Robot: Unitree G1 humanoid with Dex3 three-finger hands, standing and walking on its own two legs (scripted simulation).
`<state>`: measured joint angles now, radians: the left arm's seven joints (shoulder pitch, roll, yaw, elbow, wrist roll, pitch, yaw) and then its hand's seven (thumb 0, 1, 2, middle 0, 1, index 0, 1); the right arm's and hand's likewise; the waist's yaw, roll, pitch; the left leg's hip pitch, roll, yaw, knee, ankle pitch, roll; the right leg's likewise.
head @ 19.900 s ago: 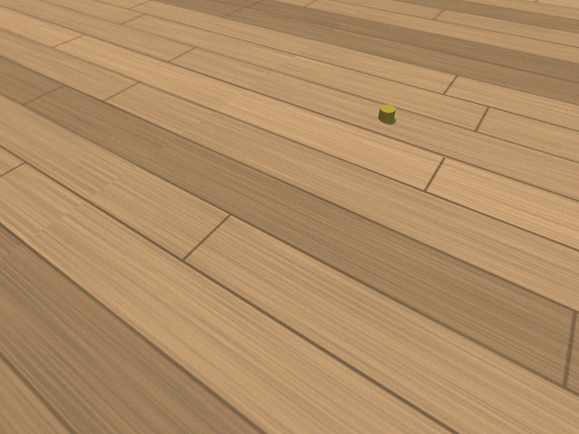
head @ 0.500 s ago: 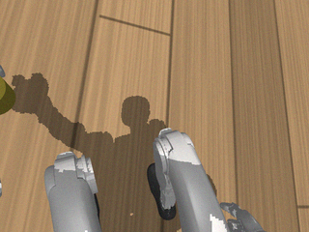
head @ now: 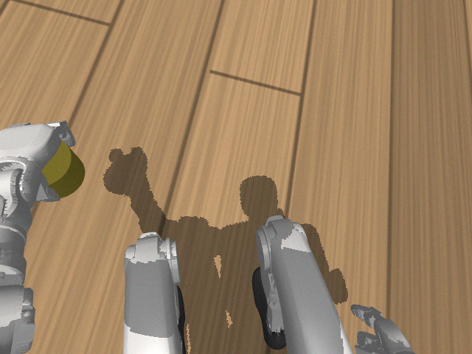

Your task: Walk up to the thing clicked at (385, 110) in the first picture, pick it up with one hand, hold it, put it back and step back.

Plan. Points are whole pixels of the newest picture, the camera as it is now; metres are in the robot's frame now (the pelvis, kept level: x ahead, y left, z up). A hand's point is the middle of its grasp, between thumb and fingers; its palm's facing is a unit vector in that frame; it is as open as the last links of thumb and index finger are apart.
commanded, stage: lift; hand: left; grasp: from above
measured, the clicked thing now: (50, 168) +0.45 +0.31 -0.13
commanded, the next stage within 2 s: hold in 1.16 s
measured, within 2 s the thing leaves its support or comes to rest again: neither
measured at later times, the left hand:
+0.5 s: hand out of the picture +0.36 +0.27 +0.11, palm faces -0.43 -0.11 -0.90, open 11.6 cm
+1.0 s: hand out of the picture +0.37 +0.24 +0.22, palm faces -0.42 -0.11 -0.90, open 11.6 cm
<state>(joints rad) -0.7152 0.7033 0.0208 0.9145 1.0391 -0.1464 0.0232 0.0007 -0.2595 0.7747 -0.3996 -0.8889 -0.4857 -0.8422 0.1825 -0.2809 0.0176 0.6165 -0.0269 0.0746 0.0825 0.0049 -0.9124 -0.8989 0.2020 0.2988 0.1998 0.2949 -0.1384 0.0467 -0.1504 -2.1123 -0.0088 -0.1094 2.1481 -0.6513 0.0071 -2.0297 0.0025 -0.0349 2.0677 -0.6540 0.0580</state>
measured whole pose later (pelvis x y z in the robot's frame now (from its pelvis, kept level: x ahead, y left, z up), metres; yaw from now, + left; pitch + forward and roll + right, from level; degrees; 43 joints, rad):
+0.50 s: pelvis +0.01 -0.01 +0.18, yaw +3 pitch +23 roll -4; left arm -0.37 0.53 -0.09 0.65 0.96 -0.02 0.02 0.00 -0.24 0.76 -0.37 -0.90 -0.46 -0.86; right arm 0.17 -0.24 -0.01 0.66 0.03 0.05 -0.02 0.01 -0.90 -0.90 0.20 0.30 0.20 0.30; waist -0.08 0.05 -0.17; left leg -1.40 0.02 -0.06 1.56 -0.57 0.00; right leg -1.36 0.01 -0.01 1.51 -0.55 0.04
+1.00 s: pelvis +0.06 -0.01 +0.29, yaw +4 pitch +13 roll -1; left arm -0.34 0.41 -0.16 0.80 0.99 0.01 0.13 0.00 -0.24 0.76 -0.37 -0.91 -0.46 -0.86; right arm 0.25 -0.24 -0.04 0.74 0.04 -0.02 -0.05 0.01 -0.90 -0.90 0.20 0.30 0.20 0.30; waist -0.06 0.04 -0.11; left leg -0.82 0.03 -0.02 1.03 -0.44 -0.01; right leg -0.80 0.01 0.01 0.99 -0.42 0.03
